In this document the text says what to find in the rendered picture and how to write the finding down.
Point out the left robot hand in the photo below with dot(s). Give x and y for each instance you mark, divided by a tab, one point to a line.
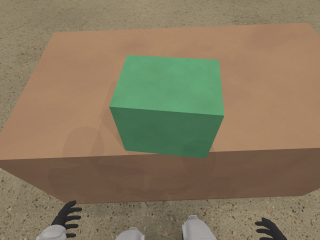
62	217

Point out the right robot hand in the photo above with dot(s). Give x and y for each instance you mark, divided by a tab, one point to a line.
274	231

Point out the right robot shin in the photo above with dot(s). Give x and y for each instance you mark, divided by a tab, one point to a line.
192	217

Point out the robot left forearm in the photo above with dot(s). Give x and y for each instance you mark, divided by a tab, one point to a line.
53	232

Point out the pedestal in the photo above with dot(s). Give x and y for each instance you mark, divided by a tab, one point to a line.
61	136

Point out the carton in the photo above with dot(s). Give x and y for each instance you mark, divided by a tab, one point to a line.
168	105

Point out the right robot thigh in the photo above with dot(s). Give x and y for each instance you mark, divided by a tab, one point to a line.
196	229

